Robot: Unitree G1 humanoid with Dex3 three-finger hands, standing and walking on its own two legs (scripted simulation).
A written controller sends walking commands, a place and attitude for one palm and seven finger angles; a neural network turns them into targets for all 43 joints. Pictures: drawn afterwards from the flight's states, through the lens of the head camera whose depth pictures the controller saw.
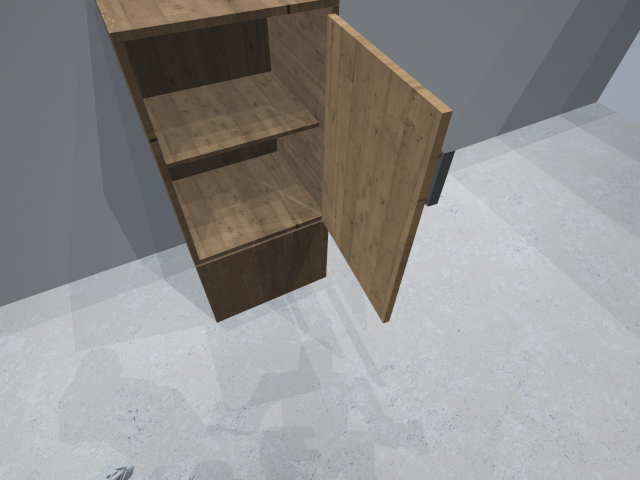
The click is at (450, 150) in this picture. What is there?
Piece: cupboard door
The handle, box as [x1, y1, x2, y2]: [425, 143, 454, 206]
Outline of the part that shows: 447,143 443,144 425,202 427,206 437,203 454,150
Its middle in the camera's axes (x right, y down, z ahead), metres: +0.19 -0.11 +0.70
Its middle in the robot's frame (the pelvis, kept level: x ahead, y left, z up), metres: +0.61 -0.16 +0.02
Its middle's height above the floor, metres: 0.79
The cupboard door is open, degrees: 85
